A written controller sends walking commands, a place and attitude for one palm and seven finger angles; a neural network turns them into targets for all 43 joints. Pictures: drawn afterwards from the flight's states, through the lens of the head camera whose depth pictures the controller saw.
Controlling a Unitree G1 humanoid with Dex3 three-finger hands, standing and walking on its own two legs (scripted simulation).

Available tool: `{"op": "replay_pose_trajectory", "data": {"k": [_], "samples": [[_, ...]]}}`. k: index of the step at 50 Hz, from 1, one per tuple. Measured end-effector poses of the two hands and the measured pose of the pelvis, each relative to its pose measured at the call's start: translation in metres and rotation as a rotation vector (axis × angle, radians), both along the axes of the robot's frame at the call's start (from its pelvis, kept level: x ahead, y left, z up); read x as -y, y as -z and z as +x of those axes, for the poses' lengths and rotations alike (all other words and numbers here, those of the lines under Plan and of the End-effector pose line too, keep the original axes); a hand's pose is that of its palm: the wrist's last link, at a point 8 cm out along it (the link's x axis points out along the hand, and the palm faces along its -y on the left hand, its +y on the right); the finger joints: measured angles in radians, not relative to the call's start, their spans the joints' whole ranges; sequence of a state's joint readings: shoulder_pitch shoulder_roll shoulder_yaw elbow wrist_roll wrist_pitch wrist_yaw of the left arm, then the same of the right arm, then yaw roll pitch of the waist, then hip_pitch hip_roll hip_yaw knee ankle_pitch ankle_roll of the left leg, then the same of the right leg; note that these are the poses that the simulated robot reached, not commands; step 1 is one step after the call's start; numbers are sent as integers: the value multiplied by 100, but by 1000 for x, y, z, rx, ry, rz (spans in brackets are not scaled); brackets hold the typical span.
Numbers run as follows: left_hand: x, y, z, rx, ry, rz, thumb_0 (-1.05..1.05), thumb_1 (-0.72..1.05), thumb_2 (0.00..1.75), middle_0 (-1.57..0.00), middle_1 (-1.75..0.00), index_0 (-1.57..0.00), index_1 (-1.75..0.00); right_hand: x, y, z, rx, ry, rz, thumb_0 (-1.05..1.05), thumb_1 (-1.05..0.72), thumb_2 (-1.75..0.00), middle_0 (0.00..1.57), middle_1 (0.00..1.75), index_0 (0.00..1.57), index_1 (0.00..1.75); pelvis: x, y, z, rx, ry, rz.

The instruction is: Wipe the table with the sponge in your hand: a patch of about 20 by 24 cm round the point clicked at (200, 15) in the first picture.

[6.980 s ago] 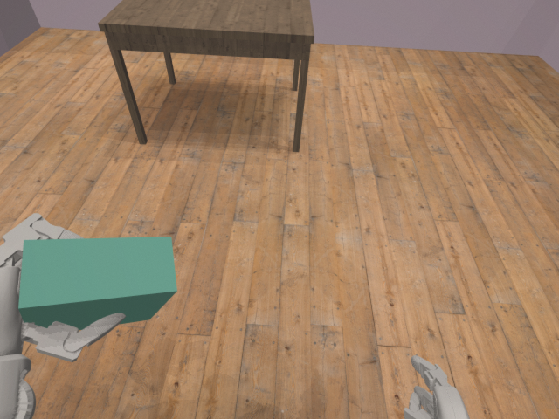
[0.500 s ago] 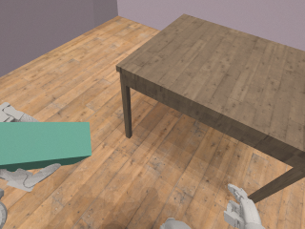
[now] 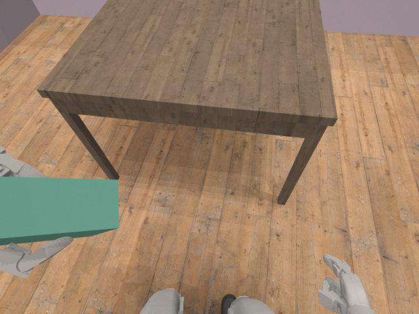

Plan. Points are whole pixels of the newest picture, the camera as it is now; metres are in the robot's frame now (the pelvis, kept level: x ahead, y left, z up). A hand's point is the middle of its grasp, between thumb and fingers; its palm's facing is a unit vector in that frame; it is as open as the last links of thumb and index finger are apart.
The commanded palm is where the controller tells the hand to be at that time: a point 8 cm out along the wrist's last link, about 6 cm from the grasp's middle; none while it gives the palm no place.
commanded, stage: turn to face it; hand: left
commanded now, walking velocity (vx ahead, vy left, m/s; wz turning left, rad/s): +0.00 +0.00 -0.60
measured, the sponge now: (69, 212) +0.23 +0.19 +0.15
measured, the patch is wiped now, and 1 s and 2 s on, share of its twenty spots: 0.00 0.00 0.00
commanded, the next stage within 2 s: take the last steps up to it in 0.88 s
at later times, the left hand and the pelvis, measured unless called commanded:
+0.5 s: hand (94, 240) +0.19 +0.14 +0.17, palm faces +0.21 -0.86 -0.46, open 10.2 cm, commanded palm +0.15 +0.18 +0.18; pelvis -0.08 -0.04 -0.01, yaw -17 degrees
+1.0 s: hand (152, 262) +0.17 +0.07 +0.17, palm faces -0.01 -0.89 -0.45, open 10.2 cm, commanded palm +0.14 +0.11 +0.18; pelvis -0.13 -0.06 +0.00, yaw -29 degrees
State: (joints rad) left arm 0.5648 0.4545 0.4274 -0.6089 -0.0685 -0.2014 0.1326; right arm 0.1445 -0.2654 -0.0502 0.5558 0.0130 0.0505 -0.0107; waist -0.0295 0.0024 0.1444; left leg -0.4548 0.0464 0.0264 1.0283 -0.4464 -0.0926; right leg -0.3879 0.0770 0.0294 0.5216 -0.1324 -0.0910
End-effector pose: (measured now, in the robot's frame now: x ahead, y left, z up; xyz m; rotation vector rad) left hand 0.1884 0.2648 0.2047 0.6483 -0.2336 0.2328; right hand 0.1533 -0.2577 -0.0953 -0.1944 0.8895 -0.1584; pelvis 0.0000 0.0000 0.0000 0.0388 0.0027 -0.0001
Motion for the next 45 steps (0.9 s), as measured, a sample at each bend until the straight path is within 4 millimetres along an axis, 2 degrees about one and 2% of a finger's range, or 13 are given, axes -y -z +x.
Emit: {"op": "replay_pose_trajectory", "data": {"k": [3, 6, 13, 19, 23, 26, 29, 34, 37, 40, 42, 45], "samples": [[2, -4, -7, 31, 1, -8, -1, -51, 100, -72, -136, -73, -136, 16, -9, -14, 12, 35, -25, 2, -91, -90, 20, 30, 20, 30, 4, -1, -8, -10, 32, 7], [1, 2, -16, 45, -13, -53, -1, -51, 100, -72, -136, -73, -136, 23, -17, -27, 27, 50, -38, 1, -91, -90, 20, 30, 20, 30, 5, -2, -18, -20, 60, 14], [7, 28, -34, 53, 34, -170, -1, -51, 100, -72, -136, -73, -136, 11, -27, -59, 74, 38, -55, 1, -91, -90, 20, 30, 20, 30, 3, 3, -53, -14, 119, 10], [28, 17, -42, 76, 87, -137, -1, -51, 100, -72, -136, -73, -136, -9, -20, -92, 125, 81, 56, 1, -91, -90, 20, 30, 20, 30, 13, 1, -70, 22, 207, -30], [59, 11, -35, 86, 124, -121, -1, -51, 100, -72, -136, -73, -136, -8, -4, -116, 127, 108, 131, 1, -90, -90, 20, 30, 21, 30, 29, 3, -78, 17, 273, -54], [93, 16, -22, 102, 175, -89, -1, -51, 100, -72, -136, -73, -136, 8, 15, -137, 118, 132, 160, 1, -90, -90, 20, 30, 21, 30, 49, 15, -88, 15, 298, -57], [128, 25, -10, 69, 244, -105, -1, -51, 100, -72, -136, -73, -136, 35, 29, -164, 56, 185, 139, 1, -90, -89, 21, 30, 21, 30, 58, 16, -102, 14, 308, -57], [167, 24, -12, -27, 405, -63, -1, -51, 100, -72, -136, -73, -136, 82, 13, -211, -5, 340, 53, 2, -91, -90, 20, 30, 21, 30, 63, 5, -115, -13, 384, -23], [175, 11, -19, -20, 480, -5, -1, -51, 100, -72, -136, -73, -136, 102, -3, -234, -12, 404, -11, 2, -91, -90, 20, 30, 20, 30, 65, 1, -119, -27, 412, -17], [173, -1, -25, 36, 514, 30, -1, -51, 100, -72, -136, -73, -136, 114, -15, -251, -11, 438, -68, 2, -91, -90, 20, 30, 20, 30, 64, 0, -123, -34, 432, -19], [166, -4, -27, 72, 510, 25, -1, -51, 100, -72, -136, -73, -136, 116, -21, -259, -2, 453, -96, 1, -91, -90, 20, 30, 20, 30, 62, 2, -124, -36, 443, -25], [152, 2, -29, 103, 477, -18, -1, -51, 100, -72, -136, -73, -136, 112, -27, -267, 24, 476, -120, 1, -91, -90, 20, 30, 20, 30, 58, 4, -127, -21, 460, -20]]}}
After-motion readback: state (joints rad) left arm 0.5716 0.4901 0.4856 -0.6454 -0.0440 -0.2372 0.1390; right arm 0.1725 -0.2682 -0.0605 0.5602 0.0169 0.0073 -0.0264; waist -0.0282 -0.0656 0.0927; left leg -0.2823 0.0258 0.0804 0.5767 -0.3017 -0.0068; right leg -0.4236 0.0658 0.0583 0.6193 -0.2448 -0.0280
